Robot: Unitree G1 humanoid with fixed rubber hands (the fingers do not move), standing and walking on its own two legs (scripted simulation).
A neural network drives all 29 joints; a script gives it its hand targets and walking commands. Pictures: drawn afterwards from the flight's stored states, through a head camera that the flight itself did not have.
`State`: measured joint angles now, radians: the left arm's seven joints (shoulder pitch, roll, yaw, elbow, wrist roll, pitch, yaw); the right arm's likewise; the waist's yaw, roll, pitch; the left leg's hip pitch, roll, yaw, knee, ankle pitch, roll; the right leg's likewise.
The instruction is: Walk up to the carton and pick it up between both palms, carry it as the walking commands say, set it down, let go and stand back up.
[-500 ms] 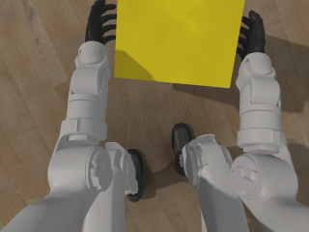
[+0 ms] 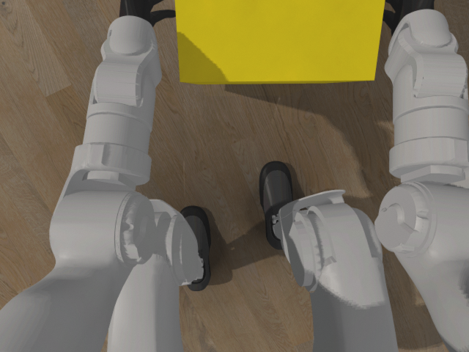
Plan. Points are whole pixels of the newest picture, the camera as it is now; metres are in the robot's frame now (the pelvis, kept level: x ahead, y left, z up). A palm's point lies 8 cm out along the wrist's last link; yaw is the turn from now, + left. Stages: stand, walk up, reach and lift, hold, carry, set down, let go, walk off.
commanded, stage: set down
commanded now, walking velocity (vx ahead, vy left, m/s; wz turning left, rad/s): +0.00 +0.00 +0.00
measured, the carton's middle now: out of the picture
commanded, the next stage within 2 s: none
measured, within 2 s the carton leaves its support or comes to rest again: rests again in 1.02 s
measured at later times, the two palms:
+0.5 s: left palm (145, 24) +0.55 +0.07 -0.22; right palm (401, 17) +0.51 -0.26 -0.19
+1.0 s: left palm (145, 25) +0.55 +0.08 -0.23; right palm (394, 16) +0.51 -0.26 -0.21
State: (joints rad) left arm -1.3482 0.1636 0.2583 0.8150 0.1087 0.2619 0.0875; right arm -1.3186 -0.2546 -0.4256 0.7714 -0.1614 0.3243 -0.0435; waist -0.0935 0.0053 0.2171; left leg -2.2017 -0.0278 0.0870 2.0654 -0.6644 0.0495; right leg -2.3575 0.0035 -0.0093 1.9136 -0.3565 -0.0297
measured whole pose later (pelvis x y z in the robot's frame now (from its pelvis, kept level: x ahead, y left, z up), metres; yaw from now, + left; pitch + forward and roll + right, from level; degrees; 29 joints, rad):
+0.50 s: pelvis +0.00 +0.00 -0.02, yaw +1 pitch +43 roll +1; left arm -1.41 0.21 0.15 0.90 0.04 0.24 0.11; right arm -1.37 -0.32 -0.41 0.89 -0.11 0.28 0.01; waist -0.12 -0.01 0.30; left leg -2.21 -0.05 0.09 2.14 -0.68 0.06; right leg -2.36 -0.03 -0.01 1.99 -0.39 -0.03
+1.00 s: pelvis +0.00 +0.01 -0.03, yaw +1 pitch +42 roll +1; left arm -1.45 0.22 0.12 0.92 0.03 0.23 0.11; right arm -1.41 -0.36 -0.41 0.96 -0.10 0.25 0.01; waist -0.12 -0.02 0.35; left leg -2.22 -0.07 0.09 2.17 -0.68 0.06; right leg -2.36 -0.04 -0.01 2.02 -0.39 -0.03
